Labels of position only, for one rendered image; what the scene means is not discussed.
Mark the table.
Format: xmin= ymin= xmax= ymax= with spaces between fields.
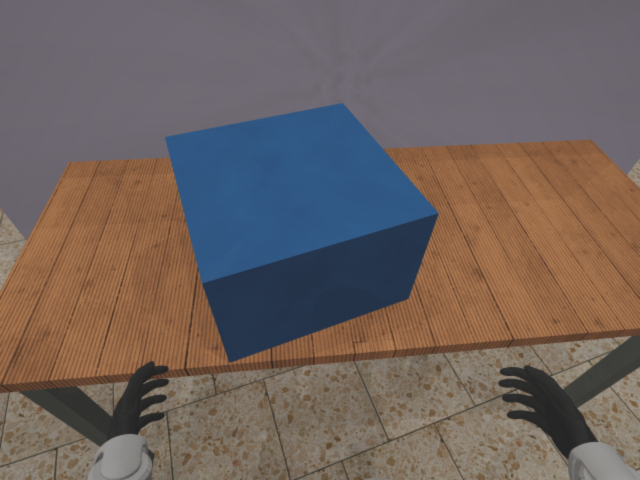
xmin=0 ymin=140 xmax=640 ymax=467

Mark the robot right forearm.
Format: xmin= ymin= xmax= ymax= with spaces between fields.
xmin=568 ymin=442 xmax=640 ymax=480

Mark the left robot hand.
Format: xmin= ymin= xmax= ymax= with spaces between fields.
xmin=106 ymin=361 xmax=169 ymax=442

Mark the robot left forearm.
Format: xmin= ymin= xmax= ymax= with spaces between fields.
xmin=88 ymin=434 xmax=152 ymax=480

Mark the carton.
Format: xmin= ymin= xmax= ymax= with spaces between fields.
xmin=165 ymin=103 xmax=439 ymax=363

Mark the right robot hand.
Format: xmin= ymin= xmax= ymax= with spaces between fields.
xmin=498 ymin=365 xmax=598 ymax=459

